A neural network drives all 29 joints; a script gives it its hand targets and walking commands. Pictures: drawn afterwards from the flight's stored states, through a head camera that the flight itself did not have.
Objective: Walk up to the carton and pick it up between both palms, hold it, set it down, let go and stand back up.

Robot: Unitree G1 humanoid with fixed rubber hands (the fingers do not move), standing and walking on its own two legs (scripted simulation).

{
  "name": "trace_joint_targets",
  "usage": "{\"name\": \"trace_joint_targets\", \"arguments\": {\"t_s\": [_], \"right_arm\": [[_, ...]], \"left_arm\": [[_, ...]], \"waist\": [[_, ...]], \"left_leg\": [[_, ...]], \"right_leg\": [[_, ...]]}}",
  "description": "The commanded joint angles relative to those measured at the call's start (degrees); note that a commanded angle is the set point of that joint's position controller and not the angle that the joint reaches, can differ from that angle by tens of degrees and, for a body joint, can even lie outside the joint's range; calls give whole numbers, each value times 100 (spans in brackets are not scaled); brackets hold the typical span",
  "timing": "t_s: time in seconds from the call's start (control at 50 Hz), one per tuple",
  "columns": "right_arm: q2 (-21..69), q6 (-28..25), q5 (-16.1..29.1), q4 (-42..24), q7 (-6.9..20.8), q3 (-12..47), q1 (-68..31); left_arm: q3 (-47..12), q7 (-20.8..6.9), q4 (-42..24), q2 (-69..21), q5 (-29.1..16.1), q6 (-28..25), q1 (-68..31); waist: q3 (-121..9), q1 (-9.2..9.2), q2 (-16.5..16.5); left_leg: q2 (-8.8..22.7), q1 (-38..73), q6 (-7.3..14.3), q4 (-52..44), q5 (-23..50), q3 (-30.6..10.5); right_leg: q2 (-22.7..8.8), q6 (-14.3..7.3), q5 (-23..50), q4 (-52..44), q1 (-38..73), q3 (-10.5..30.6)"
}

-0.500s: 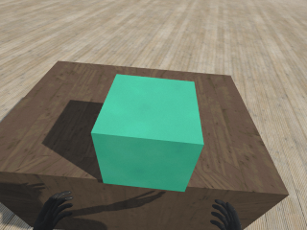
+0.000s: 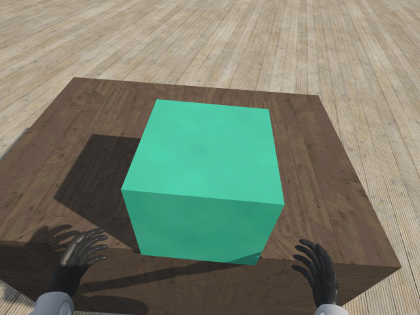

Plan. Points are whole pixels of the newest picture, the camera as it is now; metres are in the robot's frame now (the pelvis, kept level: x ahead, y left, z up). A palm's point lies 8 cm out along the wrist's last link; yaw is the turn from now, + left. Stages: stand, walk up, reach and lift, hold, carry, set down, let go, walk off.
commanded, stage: reach and lift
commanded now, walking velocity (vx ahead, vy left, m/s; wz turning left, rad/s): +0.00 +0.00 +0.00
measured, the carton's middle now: (205, 181) +0.43 +0.03 +0.00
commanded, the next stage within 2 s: none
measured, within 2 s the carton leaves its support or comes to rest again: neither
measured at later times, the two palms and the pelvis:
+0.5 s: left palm (80, 213) +0.29 +0.26 +0.06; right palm (327, 242) +0.27 -0.20 +0.05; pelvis +0.00 -0.01 +0.01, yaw -1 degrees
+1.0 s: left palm (85, 166) +0.36 +0.26 +0.11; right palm (328, 195) +0.34 -0.20 +0.10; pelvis -0.01 -0.01 +0.01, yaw -1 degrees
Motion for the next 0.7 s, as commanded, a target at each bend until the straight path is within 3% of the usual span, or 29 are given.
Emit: {"name": "trace_joint_targets", "arguments": {"t_s": [0.0, 0.2, 0.36, 0.48, 0.68], "right_arm": [[-621, 78, 67, -1694, -73, -137, -1091], [-783, 1089, 238, -2131, -290, -140, -1954], [-989, 1405, 412, -2385, -389, -115, -2546], [-1164, 1637, 480, -2563, -434, -154, -3231], [-1403, 2125, 629, -2084, -437, -259, -4464]], "left_arm": [[771, -98, -1392, 1183, -13, 183, -1242], [1098, -236, -1417, 1360, -35, 1141, -2491], [1397, -283, -1546, 1419, 104, 1652, -3212], [1552, -278, -1569, 1515, 142, 2019, -3897], [1557, -244, -1113, 1698, 156, 2502, -5280]], "waist": [[-1153, -21, 505], [-1201, -100, 537], [-1718, -75, 519], [-2043, -34, 343], [-2434, -65, 439]], "left_leg": [[-211, 1150, -367, -351, 2283, -2], [-229, 1287, -272, -581, 2038, 49], [-272, 1528, -249, -550, 2593, 126], [-277, 1545, -185, -622, 2577, 195], [-279, 1463, -108, -688, 2229, 233]], "right_leg": [[229, -284, 1095, -701, -473, 30], [210, -230, 1178, -892, -393, 51], [274, -137, 1985, -876, -160, 54], [312, -64, 2240, -870, 2, 56], [346, -51, 2048, -889, -20, 58]]}}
